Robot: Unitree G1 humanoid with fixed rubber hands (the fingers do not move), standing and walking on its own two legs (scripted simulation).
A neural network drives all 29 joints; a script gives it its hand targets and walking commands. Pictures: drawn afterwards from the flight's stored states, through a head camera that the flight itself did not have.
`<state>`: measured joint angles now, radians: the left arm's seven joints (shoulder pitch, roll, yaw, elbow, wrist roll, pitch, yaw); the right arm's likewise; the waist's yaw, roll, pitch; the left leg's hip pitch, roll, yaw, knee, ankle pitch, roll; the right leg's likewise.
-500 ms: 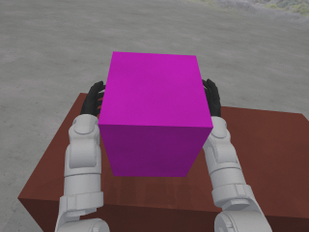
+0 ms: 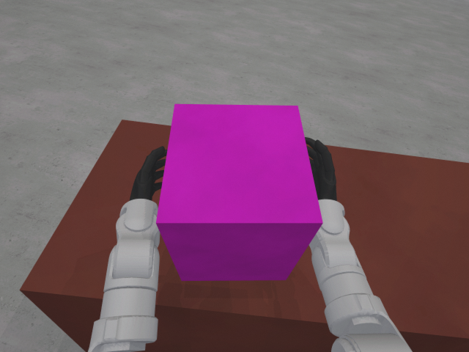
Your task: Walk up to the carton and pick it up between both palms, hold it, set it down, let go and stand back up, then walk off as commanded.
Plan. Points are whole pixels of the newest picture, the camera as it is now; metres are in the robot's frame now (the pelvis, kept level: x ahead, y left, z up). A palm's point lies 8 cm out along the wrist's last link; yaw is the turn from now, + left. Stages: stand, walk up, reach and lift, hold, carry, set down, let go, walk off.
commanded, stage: set down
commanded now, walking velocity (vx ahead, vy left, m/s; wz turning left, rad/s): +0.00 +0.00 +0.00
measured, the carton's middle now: (235, 199) +0.36 +0.00 +0.08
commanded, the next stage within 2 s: none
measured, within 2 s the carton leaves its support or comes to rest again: neither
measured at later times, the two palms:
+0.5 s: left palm (146, 209) +0.33 +0.15 +0.08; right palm (316, 195) +0.36 -0.14 +0.11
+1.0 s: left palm (160, 220) +0.35 +0.13 +0.03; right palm (314, 190) +0.40 -0.15 +0.08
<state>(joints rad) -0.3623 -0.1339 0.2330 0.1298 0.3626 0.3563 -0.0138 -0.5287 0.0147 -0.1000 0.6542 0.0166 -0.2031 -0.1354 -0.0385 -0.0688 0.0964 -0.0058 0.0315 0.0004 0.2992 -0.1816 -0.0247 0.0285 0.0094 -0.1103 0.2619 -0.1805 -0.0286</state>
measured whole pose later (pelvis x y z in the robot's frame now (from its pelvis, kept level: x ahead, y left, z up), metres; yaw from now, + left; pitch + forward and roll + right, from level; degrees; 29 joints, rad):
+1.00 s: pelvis +0.00 -0.03 +0.00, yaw -1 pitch +5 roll +1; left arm -0.46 -0.18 0.42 0.58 0.36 0.03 0.05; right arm -0.73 0.02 -0.35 1.03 -0.24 -0.33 -0.01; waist 0.03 -0.04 -0.02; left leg -0.23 0.06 0.03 0.28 -0.14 -0.06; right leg -0.24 0.03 -0.11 0.33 -0.18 -0.07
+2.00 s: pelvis +0.00 -0.03 -0.01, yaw -4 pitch +21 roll +1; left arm -0.51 -0.21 0.55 0.80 0.35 -0.30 0.14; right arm -0.84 -0.03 -0.42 1.20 -0.38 -0.47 0.02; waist 0.04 0.01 -0.12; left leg -0.54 0.08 0.07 0.33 -0.13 -0.06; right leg -0.57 0.05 -0.07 0.35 -0.15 -0.07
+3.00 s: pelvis -0.01 -0.02 -0.01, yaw -5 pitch +22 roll +1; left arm -0.56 -0.23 0.60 0.85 0.39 -0.42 0.12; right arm -0.81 -0.04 -0.50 1.20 -0.42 -0.58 0.02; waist 0.06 0.02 -0.10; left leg -0.60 0.08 0.09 0.35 -0.13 -0.04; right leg -0.63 0.04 -0.05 0.37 -0.14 -0.07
